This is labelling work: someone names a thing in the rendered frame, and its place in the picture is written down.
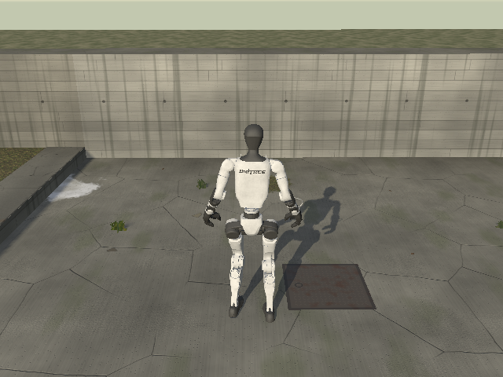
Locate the humanoid robot head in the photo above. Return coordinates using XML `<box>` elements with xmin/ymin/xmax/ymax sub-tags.
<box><xmin>240</xmin><ymin>124</ymin><xmax>266</xmax><ymax>162</ymax></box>

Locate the robot right forearm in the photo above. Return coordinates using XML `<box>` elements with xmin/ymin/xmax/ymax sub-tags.
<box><xmin>285</xmin><ymin>189</ymin><xmax>299</xmax><ymax>215</ymax></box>

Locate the right robot upper arm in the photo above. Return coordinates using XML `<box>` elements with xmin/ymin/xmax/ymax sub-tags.
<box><xmin>270</xmin><ymin>159</ymin><xmax>292</xmax><ymax>202</ymax></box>

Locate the robot right hand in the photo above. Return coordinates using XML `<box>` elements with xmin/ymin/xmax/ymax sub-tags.
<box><xmin>285</xmin><ymin>210</ymin><xmax>302</xmax><ymax>228</ymax></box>

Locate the left robot upper arm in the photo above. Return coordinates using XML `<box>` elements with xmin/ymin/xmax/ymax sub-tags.
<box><xmin>213</xmin><ymin>158</ymin><xmax>237</xmax><ymax>200</ymax></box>

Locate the robot left thigh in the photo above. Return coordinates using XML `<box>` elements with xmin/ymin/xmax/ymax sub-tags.
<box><xmin>225</xmin><ymin>218</ymin><xmax>245</xmax><ymax>269</ymax></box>

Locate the robot left hand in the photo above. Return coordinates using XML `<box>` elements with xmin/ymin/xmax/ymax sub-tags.
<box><xmin>203</xmin><ymin>211</ymin><xmax>221</xmax><ymax>227</ymax></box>

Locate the robot left forearm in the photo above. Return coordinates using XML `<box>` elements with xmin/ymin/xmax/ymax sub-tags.
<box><xmin>205</xmin><ymin>188</ymin><xmax>221</xmax><ymax>214</ymax></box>

